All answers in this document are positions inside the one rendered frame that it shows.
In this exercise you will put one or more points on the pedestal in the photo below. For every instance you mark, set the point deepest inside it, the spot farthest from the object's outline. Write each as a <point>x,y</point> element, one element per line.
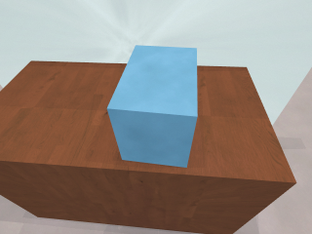
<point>59,156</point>

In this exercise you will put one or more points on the carton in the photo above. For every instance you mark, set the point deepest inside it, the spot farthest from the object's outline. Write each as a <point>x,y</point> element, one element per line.
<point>154,109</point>

